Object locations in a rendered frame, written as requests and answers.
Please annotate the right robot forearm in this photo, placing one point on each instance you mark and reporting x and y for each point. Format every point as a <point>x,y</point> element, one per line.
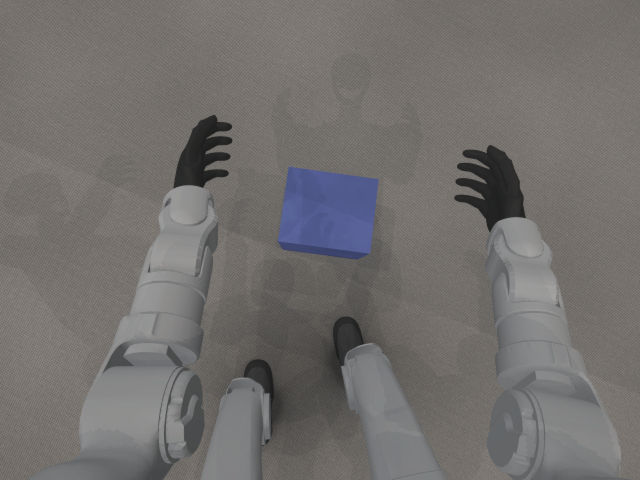
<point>535,347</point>

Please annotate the right robot upper arm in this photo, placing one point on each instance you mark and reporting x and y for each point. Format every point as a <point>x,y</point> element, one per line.
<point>536,435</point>

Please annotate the left robot shin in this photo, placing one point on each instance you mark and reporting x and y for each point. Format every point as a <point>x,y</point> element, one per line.
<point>242,383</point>

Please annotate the right robot hand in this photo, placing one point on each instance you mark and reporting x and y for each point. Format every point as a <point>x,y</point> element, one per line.
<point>502,193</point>

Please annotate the left robot forearm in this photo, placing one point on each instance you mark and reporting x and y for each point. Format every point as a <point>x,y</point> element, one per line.
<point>163,327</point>

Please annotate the left robot hand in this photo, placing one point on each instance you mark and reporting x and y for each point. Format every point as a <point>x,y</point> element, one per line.
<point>193,160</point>

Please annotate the carton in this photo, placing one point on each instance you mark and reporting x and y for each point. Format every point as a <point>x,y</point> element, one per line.
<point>328,213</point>

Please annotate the robot left thigh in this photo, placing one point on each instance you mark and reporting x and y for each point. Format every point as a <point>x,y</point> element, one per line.
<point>243,425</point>

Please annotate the left robot upper arm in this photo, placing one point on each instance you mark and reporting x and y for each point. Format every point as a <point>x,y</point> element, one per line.
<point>138,422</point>

